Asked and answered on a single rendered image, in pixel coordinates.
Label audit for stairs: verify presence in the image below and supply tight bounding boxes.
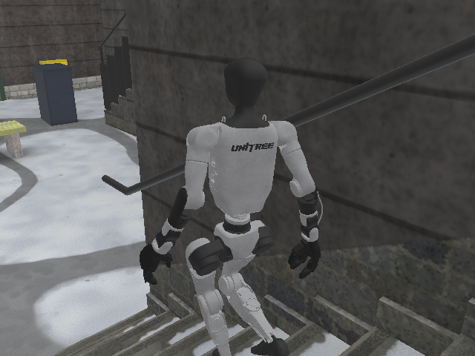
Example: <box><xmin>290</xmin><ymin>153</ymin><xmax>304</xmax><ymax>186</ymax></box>
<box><xmin>50</xmin><ymin>308</ymin><xmax>475</xmax><ymax>356</ymax></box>

